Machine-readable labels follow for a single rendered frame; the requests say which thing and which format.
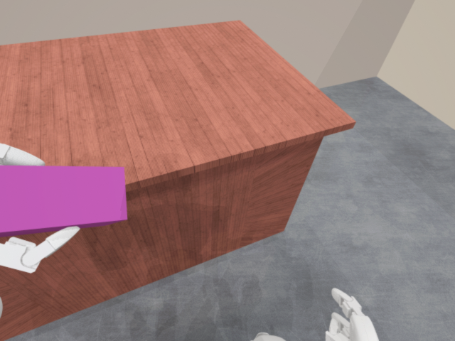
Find robot right hand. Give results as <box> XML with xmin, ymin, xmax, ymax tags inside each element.
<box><xmin>326</xmin><ymin>288</ymin><xmax>379</xmax><ymax>341</ymax></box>

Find robot left hand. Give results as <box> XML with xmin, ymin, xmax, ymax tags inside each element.
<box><xmin>0</xmin><ymin>144</ymin><xmax>80</xmax><ymax>273</ymax></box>

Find table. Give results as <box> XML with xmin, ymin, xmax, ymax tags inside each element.
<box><xmin>0</xmin><ymin>20</ymin><xmax>356</xmax><ymax>341</ymax></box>

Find sponge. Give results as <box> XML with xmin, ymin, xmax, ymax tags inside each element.
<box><xmin>0</xmin><ymin>166</ymin><xmax>127</xmax><ymax>237</ymax></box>

